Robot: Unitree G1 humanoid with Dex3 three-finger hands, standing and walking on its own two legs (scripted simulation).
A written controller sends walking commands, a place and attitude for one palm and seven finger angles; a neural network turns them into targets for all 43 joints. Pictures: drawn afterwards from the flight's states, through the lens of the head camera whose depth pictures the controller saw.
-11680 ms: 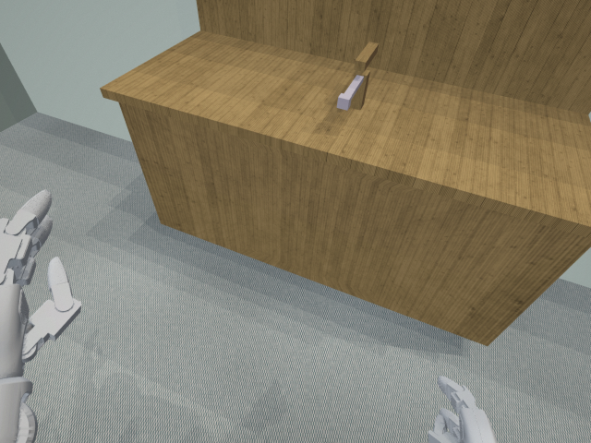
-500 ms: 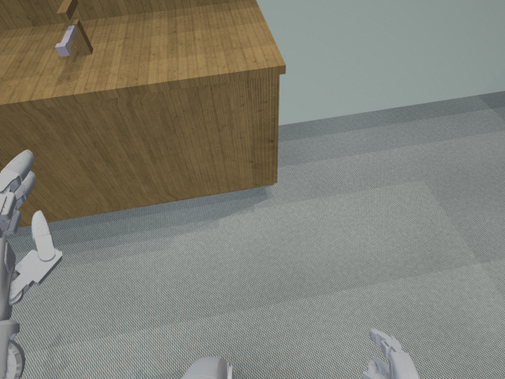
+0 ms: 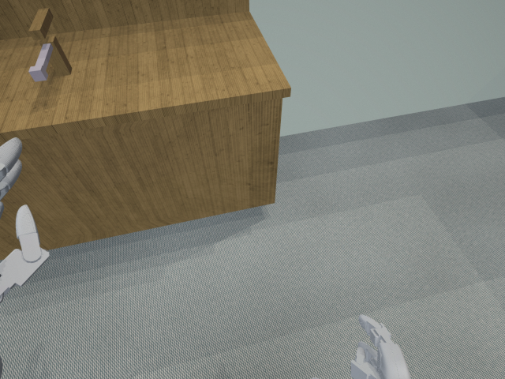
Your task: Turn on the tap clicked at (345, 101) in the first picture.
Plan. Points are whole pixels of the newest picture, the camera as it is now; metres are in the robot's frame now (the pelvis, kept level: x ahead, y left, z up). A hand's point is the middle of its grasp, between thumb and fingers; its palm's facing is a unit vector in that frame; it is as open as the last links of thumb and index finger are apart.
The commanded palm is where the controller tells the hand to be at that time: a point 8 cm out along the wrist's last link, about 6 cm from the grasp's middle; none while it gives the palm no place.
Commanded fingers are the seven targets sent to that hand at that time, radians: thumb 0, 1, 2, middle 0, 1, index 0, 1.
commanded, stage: take the last steps up to it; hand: left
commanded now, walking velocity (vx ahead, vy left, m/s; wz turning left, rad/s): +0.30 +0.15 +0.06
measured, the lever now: (38, 73) +0.76 +0.59 +0.05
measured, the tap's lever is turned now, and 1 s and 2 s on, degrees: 0 0 0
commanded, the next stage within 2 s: come to a stop and stand still in 1.36 s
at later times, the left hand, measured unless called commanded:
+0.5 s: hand (17, 165) +0.33 +0.33 +0.18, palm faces +0.44 -0.80 -0.42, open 7.4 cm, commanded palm +0.26 +0.36 +0.18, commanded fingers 0.00 0.90 0.90 -0.20 -0.30 -0.20 -0.30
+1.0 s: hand (32, 126) +0.42 +0.36 +0.17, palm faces +0.40 -0.80 -0.45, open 7.4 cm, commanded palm +0.36 +0.41 +0.18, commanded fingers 0.00 0.90 0.90 -0.20 -0.30 -0.20 -0.30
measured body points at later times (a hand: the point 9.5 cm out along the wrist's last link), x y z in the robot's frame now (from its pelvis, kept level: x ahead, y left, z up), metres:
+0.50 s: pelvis +0.11 +0.08 -0.01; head +0.14 +0.09 +0.44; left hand +0.30 +0.37 +0.20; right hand +0.29 -0.16 -0.09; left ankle +0.16 +0.19 -0.73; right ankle +0.05 -0.06 -0.66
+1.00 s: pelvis +0.21 +0.12 +0.00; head +0.26 +0.12 +0.45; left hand +0.39 +0.40 +0.20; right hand +0.38 -0.13 -0.09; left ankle +0.27 +0.27 -0.71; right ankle +0.18 +0.00 -0.73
